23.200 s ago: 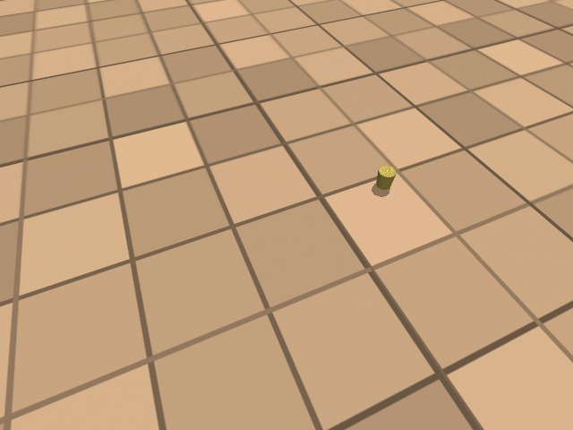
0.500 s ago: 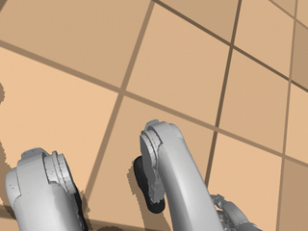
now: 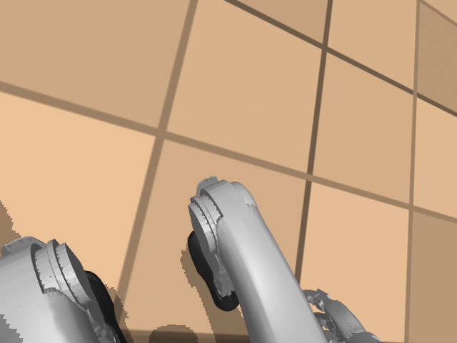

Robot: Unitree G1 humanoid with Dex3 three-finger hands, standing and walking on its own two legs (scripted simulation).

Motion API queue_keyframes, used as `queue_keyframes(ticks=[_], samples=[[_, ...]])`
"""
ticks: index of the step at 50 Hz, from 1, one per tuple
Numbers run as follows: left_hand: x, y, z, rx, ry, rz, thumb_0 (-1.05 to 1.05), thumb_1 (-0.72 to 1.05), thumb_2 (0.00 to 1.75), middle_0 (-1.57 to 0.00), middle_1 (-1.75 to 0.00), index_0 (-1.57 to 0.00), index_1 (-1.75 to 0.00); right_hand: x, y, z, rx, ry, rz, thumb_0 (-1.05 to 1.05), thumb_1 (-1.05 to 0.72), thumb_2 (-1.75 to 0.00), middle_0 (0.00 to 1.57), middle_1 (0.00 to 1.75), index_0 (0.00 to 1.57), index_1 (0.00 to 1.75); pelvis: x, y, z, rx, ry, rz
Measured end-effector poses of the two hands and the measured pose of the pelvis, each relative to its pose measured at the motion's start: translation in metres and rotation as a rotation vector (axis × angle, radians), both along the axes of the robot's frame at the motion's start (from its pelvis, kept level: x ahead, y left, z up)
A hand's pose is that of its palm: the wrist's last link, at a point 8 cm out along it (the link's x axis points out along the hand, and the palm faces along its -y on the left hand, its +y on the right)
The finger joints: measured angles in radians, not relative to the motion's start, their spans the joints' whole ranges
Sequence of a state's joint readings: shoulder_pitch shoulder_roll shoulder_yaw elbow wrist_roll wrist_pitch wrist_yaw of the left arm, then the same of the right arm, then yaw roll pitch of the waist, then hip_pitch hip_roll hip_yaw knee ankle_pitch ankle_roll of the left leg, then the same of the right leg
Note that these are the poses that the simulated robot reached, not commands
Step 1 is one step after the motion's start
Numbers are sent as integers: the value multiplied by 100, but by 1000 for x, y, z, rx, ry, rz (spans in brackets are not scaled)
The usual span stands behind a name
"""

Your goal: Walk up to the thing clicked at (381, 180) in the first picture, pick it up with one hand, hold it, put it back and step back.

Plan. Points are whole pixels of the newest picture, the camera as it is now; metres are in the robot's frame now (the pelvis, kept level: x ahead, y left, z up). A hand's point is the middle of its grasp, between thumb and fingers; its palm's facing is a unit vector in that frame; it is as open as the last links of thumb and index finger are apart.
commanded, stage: approach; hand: left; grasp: from above
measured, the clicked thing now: out of the picture +0.52 +0.36 -0.28
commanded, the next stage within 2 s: close in in 0.02 s
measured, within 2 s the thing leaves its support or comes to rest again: neither
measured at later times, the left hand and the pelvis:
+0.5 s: hand out of the picture +0.49 +0.36 -0.20, palm faces -0.43 -0.11 -0.90, open 14.2 cm; pelvis +0.00 +0.00 -0.01, yaw -1 degrees
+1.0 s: hand out of the picture +0.50 +0.35 -0.23, palm faces -0.43 -0.13 -0.89, open 14.4 cm; pelvis +0.00 +0.00 -0.01, yaw -3 degrees
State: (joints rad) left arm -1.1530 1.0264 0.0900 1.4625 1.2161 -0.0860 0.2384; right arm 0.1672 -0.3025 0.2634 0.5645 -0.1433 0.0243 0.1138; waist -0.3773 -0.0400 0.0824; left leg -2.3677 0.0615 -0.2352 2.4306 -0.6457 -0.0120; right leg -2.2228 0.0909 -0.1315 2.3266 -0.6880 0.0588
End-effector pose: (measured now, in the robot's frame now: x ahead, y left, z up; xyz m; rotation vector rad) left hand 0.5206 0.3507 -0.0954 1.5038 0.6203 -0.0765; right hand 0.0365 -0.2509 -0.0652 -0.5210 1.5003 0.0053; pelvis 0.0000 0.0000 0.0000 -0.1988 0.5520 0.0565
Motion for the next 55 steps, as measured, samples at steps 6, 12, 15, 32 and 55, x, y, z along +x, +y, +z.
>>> queue_keyframes(ticks=[6, 12, 15, 32, 55], samples=[[-19, 16, -12, -28, 83, 0, 1, -58, 102, -8, -102, -7, -103, 1, -2, -1, -8, 36, 29, 0, -91, -90, 21, 30, 20, 30, -1, 1, 0, -1, -12, 8], [-24, 17, -27, -72, 50, -70, 0, -57, 101, -8, -102, -8, -103, 11, -6, 4, -51, 55, 90, 0, -91, -90, 21, 30, 20, 30, -1, 1, -3, -14, -26, 11], [-23, 16, -32, -76, 25, -91, 0, -57, 101, -8, -102, -8, -103, 17, -8, 7, -69, 48, 111, 0, -91, -90, 20, 30, 20, 30, 0, 1, -4, -20, -28, 11], [-19, 3, -59, -41, -6, -35, 0, -55, 104, -9, -99, -7, -102, 16, 5, 7, -30, -14, 140, 0, -90, -90, 20, 30, 20, 30, 0, 3, -9, -28, -41, -11], [-20, 3, -78, -54, 13, -35, 0, -57, 102, -8, -98, -6, -101, 10, 7, 10, -22, 23, 175, 0, -91, -90, 20, 30, 20, 30, 2, 5, -12, -44, -61, -22]])
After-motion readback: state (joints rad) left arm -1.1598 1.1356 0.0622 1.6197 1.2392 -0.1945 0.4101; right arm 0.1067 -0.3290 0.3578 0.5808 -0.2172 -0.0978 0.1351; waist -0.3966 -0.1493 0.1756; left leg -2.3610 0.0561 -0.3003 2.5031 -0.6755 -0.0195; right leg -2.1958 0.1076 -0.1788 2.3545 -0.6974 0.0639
